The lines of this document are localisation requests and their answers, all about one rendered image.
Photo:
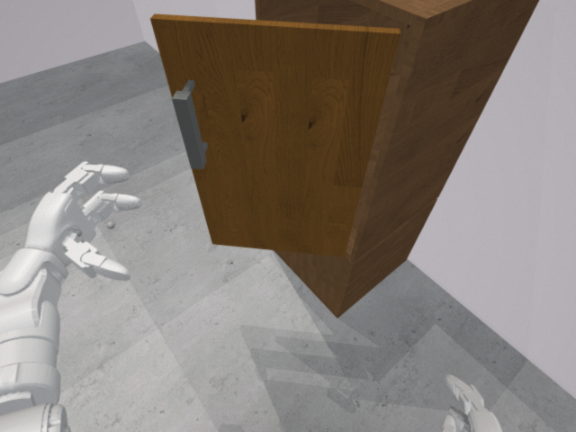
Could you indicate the robot left forearm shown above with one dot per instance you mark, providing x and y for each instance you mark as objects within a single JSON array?
[{"x": 30, "y": 287}]

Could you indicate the robot right hand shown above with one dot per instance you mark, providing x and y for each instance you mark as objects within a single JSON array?
[{"x": 479, "y": 419}]

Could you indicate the robot left hand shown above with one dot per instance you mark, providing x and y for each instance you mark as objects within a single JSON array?
[{"x": 58, "y": 214}]

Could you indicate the robot left upper arm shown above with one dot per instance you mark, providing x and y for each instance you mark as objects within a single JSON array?
[{"x": 45, "y": 417}]

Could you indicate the handle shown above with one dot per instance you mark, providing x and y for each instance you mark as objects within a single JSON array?
[{"x": 186, "y": 116}]

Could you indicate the cupboard door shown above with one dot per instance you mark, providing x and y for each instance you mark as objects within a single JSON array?
[{"x": 289, "y": 111}]

